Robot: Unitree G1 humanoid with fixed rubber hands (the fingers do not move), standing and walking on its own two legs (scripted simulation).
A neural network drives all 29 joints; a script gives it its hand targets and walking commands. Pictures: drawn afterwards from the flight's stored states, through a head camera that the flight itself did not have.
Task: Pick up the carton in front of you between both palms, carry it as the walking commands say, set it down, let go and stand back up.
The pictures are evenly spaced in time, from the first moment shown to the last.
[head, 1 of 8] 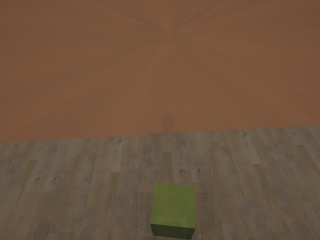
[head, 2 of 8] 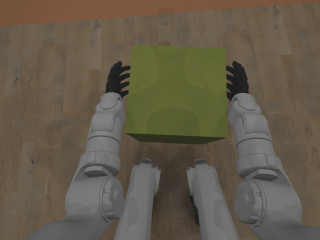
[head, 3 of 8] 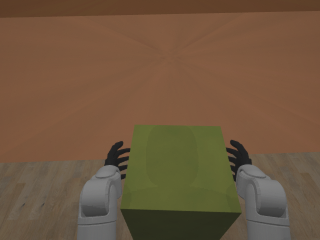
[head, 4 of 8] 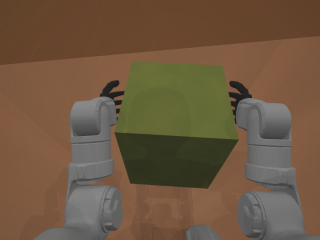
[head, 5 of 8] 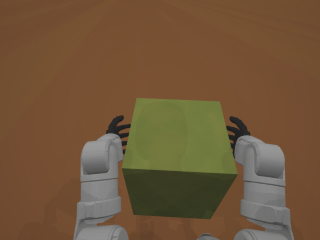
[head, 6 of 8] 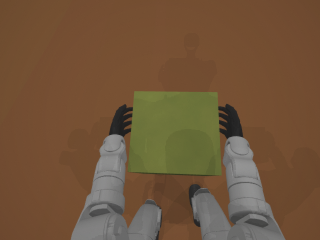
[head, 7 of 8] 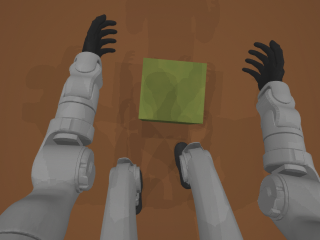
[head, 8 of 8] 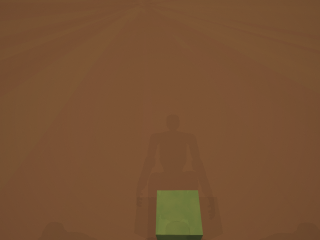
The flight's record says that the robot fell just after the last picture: no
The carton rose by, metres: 0.99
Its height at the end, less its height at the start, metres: +0.25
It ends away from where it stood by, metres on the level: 5.04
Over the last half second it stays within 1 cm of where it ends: yes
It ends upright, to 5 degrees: yes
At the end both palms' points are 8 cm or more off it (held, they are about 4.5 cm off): yes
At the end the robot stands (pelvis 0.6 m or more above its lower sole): yes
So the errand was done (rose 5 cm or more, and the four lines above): yes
